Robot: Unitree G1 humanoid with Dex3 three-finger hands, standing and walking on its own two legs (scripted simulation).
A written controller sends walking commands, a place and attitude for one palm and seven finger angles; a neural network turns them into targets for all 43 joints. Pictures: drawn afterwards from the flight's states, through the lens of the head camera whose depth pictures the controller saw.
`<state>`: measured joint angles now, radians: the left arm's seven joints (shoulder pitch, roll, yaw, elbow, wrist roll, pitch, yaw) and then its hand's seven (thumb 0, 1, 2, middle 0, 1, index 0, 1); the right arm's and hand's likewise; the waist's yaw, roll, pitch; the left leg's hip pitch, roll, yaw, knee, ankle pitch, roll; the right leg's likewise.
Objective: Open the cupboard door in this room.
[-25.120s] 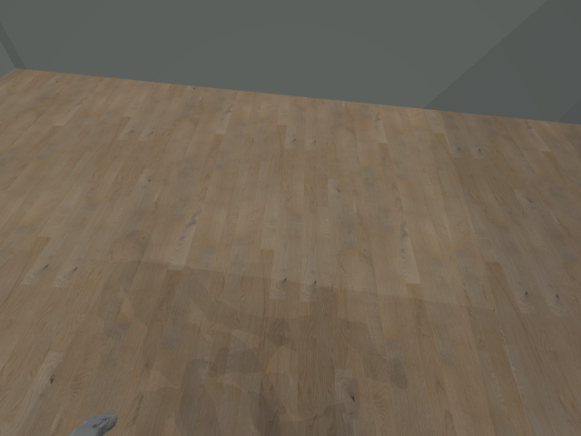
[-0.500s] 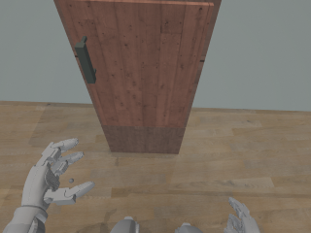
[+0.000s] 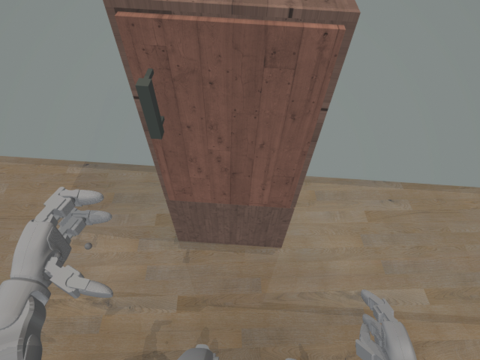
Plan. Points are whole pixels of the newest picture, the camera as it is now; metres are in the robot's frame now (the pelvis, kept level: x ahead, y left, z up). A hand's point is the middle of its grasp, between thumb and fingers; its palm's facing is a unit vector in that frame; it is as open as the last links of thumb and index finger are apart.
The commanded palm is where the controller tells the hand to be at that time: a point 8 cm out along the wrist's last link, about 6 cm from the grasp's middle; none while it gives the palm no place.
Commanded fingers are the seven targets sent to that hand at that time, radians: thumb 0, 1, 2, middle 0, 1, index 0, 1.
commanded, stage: raise the hand with hooked fingers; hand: left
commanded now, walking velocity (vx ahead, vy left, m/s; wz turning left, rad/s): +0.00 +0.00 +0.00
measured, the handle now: (153, 104) +0.60 +0.23 +0.07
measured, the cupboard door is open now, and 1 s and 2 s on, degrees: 0 0 0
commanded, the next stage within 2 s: move the hooked fingers beside the handle in 0.72 s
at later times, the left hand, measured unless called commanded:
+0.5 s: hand (87, 222) +0.30 +0.26 +0.07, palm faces +0.01 -1.00 -0.03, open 14.0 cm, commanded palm +0.27 +0.31 +0.08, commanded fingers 0.00 -0.50 0.30 -0.30 -1.20 -0.30 -1.20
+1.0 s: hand (89, 213) +0.32 +0.26 +0.07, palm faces +0.01 -1.00 -0.02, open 14.0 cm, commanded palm +0.30 +0.31 +0.08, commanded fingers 0.00 -0.50 0.30 -0.30 -1.20 -0.30 -1.20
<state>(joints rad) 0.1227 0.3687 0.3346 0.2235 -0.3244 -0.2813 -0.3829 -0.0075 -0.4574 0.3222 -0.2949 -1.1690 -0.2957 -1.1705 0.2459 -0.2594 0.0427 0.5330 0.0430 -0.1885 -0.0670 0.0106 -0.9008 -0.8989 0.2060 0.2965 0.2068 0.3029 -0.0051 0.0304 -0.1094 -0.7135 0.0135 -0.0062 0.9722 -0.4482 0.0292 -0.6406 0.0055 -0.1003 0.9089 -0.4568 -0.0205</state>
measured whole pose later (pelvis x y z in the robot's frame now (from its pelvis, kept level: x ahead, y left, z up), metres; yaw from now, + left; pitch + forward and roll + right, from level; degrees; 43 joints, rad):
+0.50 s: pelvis +0.00 -0.01 +0.01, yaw -1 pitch +10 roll -2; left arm -0.02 0.41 0.43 0.41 -0.35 -0.29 -0.49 -0.01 -0.50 0.30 -0.30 -1.20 -0.30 -1.20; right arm 0.30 -0.29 0.03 0.56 0.04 -0.17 -0.07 0.01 -0.90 -0.90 0.21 0.30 0.21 0.30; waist -0.02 0.01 -0.09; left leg -0.66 0.02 0.02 0.89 -0.42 0.02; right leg -0.60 0.02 -0.07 0.85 -0.43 -0.03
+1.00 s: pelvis +0.00 -0.01 +0.01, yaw +0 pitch +11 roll -2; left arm -0.18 0.43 0.42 0.56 -0.32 -0.29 -0.50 -0.01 -0.51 0.30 -0.30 -1.20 -0.30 -1.20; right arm 0.26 -0.28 0.05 0.57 0.04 -0.15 -0.09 0.01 -0.90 -0.90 0.21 0.30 0.21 0.30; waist -0.01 0.01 -0.08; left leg -0.69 0.02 0.00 0.92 -0.42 0.02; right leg -0.63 0.01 -0.09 0.87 -0.43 -0.03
